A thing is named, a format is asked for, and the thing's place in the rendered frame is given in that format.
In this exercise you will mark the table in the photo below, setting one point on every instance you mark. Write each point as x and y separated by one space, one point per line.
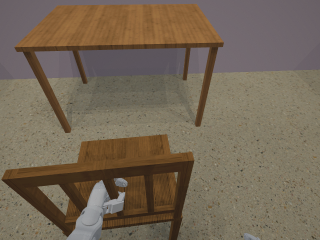
121 27

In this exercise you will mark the left robot forearm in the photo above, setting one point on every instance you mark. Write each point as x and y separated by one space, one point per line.
89 224

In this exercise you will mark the robot left hand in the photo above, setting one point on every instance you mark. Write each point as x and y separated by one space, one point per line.
100 197

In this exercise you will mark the chair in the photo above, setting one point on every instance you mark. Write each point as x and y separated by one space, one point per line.
152 194

